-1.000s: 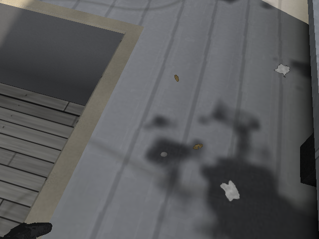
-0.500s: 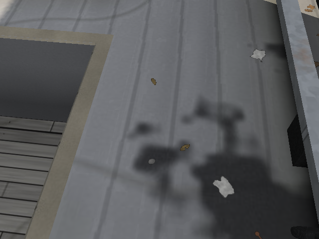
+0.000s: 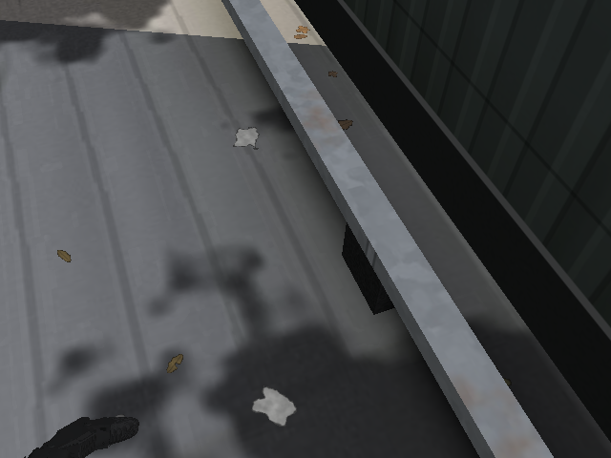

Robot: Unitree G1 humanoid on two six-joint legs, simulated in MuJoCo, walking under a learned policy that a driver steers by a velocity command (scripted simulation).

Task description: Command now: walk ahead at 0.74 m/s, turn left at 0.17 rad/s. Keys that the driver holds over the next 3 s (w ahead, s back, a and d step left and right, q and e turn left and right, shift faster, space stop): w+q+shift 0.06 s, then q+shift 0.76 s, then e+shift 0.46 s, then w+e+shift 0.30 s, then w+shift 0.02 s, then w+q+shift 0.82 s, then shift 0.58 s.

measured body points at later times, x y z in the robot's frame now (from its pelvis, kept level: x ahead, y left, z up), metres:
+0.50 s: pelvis +0.23 -0.05 -0.02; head +0.28 -0.02 +0.43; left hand +0.23 +0.27 -0.13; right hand +0.52 -0.24 -0.09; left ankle +0.33 +0.07 -0.72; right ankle +0.16 -0.19 -0.74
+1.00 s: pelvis +0.37 -0.05 -0.01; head +0.38 -0.03 +0.43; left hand +0.27 +0.25 -0.12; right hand +0.70 -0.10 -0.08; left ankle +0.33 +0.06 -0.74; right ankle +0.50 -0.11 -0.75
